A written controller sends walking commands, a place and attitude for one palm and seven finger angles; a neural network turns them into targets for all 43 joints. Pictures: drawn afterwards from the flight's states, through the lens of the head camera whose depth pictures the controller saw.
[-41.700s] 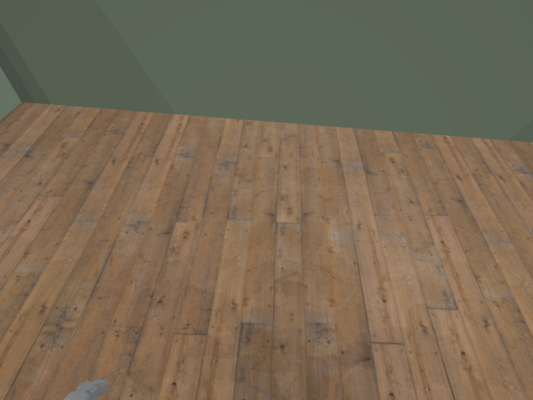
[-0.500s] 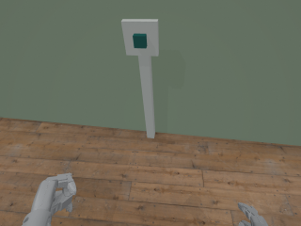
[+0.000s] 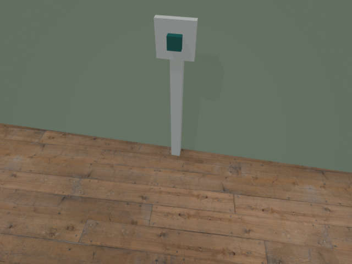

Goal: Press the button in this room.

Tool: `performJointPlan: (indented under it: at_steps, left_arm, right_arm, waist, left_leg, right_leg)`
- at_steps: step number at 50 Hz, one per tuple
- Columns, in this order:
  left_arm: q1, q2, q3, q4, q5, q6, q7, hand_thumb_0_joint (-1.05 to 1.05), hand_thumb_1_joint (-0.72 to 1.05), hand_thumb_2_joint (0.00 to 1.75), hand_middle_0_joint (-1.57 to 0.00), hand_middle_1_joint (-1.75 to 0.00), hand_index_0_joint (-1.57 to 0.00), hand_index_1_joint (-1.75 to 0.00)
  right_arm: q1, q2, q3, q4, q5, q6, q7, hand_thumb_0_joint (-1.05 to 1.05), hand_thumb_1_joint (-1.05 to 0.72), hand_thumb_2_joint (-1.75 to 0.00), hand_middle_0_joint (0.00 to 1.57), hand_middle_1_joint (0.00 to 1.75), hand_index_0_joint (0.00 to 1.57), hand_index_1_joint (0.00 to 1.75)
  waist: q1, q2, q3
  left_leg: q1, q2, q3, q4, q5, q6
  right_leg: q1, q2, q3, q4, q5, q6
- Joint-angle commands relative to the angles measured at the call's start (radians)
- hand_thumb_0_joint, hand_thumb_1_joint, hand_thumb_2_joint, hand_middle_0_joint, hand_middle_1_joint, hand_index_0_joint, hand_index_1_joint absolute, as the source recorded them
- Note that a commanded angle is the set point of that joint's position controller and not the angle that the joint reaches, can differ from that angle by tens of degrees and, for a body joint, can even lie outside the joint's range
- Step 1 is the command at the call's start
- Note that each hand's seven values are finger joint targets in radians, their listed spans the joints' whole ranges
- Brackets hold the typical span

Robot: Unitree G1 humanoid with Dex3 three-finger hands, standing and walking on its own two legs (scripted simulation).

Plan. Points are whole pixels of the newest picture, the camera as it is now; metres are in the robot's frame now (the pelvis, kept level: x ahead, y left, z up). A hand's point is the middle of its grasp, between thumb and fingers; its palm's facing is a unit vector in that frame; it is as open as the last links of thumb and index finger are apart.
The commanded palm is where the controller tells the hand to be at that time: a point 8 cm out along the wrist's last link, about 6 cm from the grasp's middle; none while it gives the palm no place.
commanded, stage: let the arm hang, fingers relaxed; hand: left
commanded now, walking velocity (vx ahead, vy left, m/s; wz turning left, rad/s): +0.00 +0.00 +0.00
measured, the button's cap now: (174, 42) +0.91 +0.07 +0.07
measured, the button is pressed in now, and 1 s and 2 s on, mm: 0 0 0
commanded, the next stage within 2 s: stand and wait in 0.46 s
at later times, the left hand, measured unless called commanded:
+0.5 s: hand out of the picture +0.01 +0.15 -0.17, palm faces +0.01 -0.98 -0.19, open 7.3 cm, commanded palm none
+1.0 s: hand out of the picture +0.03 +0.16 -0.17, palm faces +0.01 -0.97 -0.23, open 7.3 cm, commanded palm none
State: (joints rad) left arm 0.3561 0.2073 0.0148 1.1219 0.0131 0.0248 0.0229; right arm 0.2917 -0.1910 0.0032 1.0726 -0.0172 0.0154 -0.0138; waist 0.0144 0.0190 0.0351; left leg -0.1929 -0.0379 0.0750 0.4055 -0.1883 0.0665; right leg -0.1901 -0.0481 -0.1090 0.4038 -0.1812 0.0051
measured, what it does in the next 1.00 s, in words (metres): stands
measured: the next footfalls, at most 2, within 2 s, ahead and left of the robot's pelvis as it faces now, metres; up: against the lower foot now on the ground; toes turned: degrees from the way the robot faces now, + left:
none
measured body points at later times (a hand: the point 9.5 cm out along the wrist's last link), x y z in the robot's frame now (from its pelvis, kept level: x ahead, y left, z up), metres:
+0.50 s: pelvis +0.00 -0.01 +0.00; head +0.01 -0.02 +0.45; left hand +0.01 +0.20 -0.16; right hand -0.03 -0.22 -0.17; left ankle +0.02 +0.07 -0.74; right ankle +0.02 -0.12 -0.74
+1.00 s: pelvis +0.01 -0.04 +0.00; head +0.02 -0.04 +0.45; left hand +0.03 +0.21 -0.15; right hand +0.01 -0.27 -0.16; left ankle +0.02 +0.07 -0.74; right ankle +0.02 -0.12 -0.74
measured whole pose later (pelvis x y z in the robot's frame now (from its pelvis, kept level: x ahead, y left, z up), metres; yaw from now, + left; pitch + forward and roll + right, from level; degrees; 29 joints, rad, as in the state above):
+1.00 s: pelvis +0.01 -0.04 +0.00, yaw -1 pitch -2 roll +0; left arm 0.23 0.19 0.02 1.15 0.01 -0.01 0.02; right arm 0.25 -0.19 -0.01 1.15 -0.02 0.00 -0.02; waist -0.01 0.01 0.05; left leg -0.15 0.01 0.08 0.38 -0.19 0.01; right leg -0.15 0.01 -0.10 0.38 -0.19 -0.04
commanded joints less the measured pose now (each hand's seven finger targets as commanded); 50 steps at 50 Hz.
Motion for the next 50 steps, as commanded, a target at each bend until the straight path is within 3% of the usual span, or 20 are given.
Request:
performJointPlan:
  at_steps: [1, 12, 23, 29, 35, 41, 50]
  left_arm:
    - [0.008, 0.079, 0.008, -0.018, 0.003, -0.027, 0.009, 0.00, 0.90, 0.90, -0.20, -0.30, -0.20, -0.30]
    - [0.006, 0.035, 0.008, 0.011, 0.002, -0.030, 0.019, 0.00, 0.90, 0.90, -0.20, -0.30, -0.20, -0.30]
    - [-0.011, 0.027, 0.016, 0.008, 0.000, -0.037, 0.021, 0.00, 0.90, 0.90, -0.20, -0.30, -0.20, -0.30]
    - [-0.021, 0.041, 0.021, 0.004, -0.001, -0.044, 0.020, 0.00, 0.90, 0.90, -0.20, -0.30, -0.20, -0.30]
    - [-0.037, 0.064, 0.023, 0.000, -0.001, -0.047, 0.019, 0.00, 0.90, 0.90, -0.20, -0.30, -0.20, -0.30]
    - [-0.062, 0.088, 0.025, -0.001, -0.001, -0.051, 0.016, 0.00, 0.90, 0.90, -0.20, -0.30, -0.20, -0.30]
    - [-0.108, 0.130, 0.032, -0.009, 0.000, -0.055, 0.011, 0.00, 0.90, 0.90, -0.20, -0.30, -0.20, -0.30]
  right_arm:
    - [0.039, -0.095, -0.021, -0.013, -0.001, -0.018, -0.012, 0.00, -0.90, -0.90, 0.20, 0.30, 0.20, 0.30]
    - [0.078, -0.037, -0.017, 0.040, -0.002, -0.021, -0.017, 0.00, -0.90, -0.90, 0.20, 0.30, 0.20, 0.30]
    - [0.099, -0.010, -0.021, 0.056, -0.003, -0.024, -0.020, 0.00, -0.90, -0.90, 0.20, 0.30, 0.20, 0.30]
    - [0.092, -0.027, -0.025, 0.057, -0.001, -0.027, -0.021, 0.00, -0.90, -0.90, 0.20, 0.30, 0.20, 0.30]
    - [0.069, -0.050, -0.029, 0.054, 0.000, -0.022, -0.019, 0.00, -0.90, -0.90, 0.20, 0.30, 0.20, 0.30]
    - [0.043, -0.071, -0.033, 0.054, -0.002, -0.022, -0.018, 0.00, -0.90, -0.90, 0.20, 0.30, 0.20, 0.30]
    - [-0.008, -0.118, -0.035, 0.045, -0.002, -0.022, -0.015, 0.00, -0.90, -0.90, 0.20, 0.30, 0.20, 0.30]
  waist:
    - [-0.010, -0.009, 0.046]
    - [-0.012, -0.013, 0.075]
    - [-0.017, -0.002, 0.077]
    - [-0.020, -0.018, 0.040]
    - [-0.022, -0.016, 0.068]
    - [-0.025, -0.033, 0.050]
    - [-0.023, -0.011, 0.050]
  left_leg:
    - [-0.077, 0.166, -0.185, -0.182, -0.158, -0.020]
    - [-0.066, 0.151, -0.144, -0.162, -0.092, -0.026]
    - [-0.054, 0.142, -0.118, -0.135, -0.061, -0.031]
    - [-0.012, 0.144, -0.109, -0.114, -0.004, -0.030]
    - [-0.008, 0.143, -0.103, -0.107, -0.019, -0.032]
    - [0.014, 0.145, -0.097, -0.100, -0.008, -0.034]
    - [0.021, 0.153, -0.103, -0.113, -0.003, -0.038]
  right_leg:
    - [0.006, -0.064, 0.098, -0.057, -0.050, -0.039]
    - [-0.014, -0.065, 0.111, -0.059, -0.029, -0.037]
    - [-0.015, -0.066, 0.123, -0.074, -0.029, -0.045]
    - [-0.005, -0.071, 0.130, -0.082, -0.008, -0.051]
    - [-0.024, -0.071, 0.138, -0.107, -0.044, -0.057]
    - [-0.018, -0.080, 0.148, -0.126, -0.048, -0.060]
    - [-0.005, -0.079, 0.158, -0.146, -0.046, -0.060]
